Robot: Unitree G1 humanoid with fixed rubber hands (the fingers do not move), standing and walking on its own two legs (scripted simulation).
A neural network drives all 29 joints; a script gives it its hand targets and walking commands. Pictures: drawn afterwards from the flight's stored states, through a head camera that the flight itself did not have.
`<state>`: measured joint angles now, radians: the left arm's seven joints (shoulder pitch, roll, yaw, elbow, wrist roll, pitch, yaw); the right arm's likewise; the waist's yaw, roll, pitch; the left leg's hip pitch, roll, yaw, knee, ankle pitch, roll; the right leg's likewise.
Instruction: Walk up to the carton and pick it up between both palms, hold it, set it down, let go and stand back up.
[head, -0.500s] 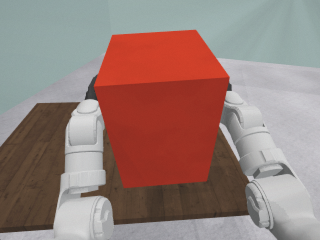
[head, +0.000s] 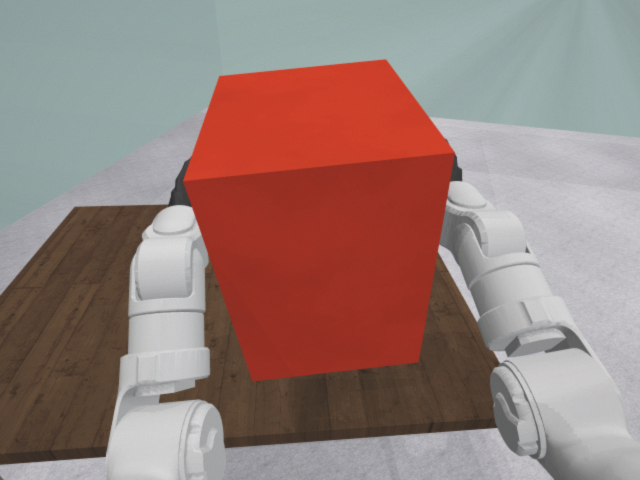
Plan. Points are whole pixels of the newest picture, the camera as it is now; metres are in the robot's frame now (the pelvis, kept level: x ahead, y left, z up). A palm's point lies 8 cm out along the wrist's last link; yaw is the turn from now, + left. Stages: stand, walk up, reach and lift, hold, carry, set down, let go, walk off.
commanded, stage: hold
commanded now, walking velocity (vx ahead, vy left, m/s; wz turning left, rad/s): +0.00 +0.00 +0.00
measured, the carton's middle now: (319, 220) +0.38 +0.01 +0.21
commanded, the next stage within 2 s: none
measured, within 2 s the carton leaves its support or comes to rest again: neither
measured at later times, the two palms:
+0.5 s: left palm (189, 208) +0.36 +0.16 +0.24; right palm (443, 185) +0.38 -0.14 +0.26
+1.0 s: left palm (189, 207) +0.36 +0.16 +0.24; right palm (445, 186) +0.38 -0.14 +0.26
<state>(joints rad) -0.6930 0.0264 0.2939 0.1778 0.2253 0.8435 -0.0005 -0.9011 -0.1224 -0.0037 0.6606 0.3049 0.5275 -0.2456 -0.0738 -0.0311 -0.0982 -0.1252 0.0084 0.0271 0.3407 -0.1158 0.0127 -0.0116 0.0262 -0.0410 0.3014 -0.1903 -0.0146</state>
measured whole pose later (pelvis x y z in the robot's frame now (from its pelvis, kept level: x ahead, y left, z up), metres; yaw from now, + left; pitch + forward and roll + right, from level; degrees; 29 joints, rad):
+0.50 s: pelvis +0.01 +0.00 +0.00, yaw +0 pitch -5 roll -1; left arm -0.69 0.02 0.28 0.17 0.22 0.85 0.02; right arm -0.91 -0.14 0.02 0.66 0.33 0.53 -0.24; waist -0.08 -0.03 -0.11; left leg -0.12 0.01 0.03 0.35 -0.13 0.01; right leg 0.00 0.02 -0.04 0.29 -0.19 -0.01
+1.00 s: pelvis +0.00 +0.00 +0.00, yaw +0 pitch -5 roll -1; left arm -0.72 0.04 0.29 0.19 0.22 0.84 0.01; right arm -0.91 -0.13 -0.01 0.65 0.31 0.53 -0.25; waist -0.07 -0.04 -0.11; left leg -0.14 0.01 0.02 0.34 -0.12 0.01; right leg -0.02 0.03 -0.04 0.30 -0.19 -0.02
